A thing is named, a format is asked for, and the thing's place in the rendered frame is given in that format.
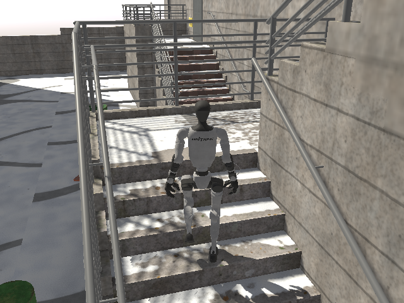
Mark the stairs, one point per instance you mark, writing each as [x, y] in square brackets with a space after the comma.
[185, 55]
[257, 261]

